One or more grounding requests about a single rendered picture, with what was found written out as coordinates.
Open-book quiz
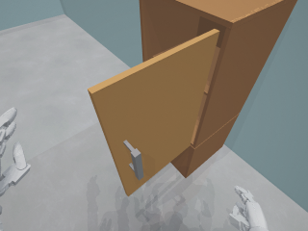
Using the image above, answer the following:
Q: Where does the robot left hand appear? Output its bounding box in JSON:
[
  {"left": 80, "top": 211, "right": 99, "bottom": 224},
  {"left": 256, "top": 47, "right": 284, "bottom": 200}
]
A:
[{"left": 0, "top": 107, "right": 31, "bottom": 196}]

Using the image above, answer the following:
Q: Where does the handle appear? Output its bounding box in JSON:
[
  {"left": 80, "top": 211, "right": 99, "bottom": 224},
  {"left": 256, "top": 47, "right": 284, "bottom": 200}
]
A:
[{"left": 123, "top": 141, "right": 144, "bottom": 181}]

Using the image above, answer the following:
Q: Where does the robot right hand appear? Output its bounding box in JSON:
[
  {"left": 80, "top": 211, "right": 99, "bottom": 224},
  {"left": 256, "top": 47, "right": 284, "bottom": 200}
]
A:
[{"left": 229, "top": 186, "right": 268, "bottom": 231}]

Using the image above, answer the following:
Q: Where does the cupboard door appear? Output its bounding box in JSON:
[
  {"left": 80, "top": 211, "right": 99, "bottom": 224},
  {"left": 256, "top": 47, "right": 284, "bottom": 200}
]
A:
[{"left": 88, "top": 29, "right": 220, "bottom": 196}]

